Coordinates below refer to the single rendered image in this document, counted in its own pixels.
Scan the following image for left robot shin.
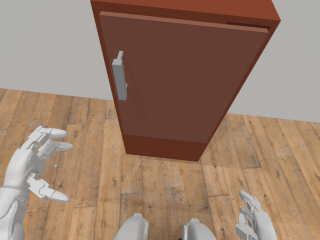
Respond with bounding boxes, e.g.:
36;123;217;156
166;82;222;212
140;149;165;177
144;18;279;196
133;213;143;218

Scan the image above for right robot shin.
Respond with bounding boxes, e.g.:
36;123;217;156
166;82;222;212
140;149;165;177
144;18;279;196
188;218;200;224

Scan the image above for robot left forearm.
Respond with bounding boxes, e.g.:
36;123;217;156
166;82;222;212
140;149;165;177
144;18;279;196
0;186;30;240

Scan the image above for left robot hand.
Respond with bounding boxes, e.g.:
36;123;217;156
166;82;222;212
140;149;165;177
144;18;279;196
3;126;74;203

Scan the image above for cupboard door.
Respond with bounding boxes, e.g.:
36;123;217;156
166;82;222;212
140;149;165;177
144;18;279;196
99;11;269;144

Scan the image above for right robot hand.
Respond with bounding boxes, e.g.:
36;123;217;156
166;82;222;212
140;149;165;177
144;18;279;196
236;190;278;240

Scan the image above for handle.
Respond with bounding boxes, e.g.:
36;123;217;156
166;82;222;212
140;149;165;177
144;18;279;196
112;51;128;101

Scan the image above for robot shin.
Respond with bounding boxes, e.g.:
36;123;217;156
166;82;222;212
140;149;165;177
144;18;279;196
133;213;143;218
188;218;200;224

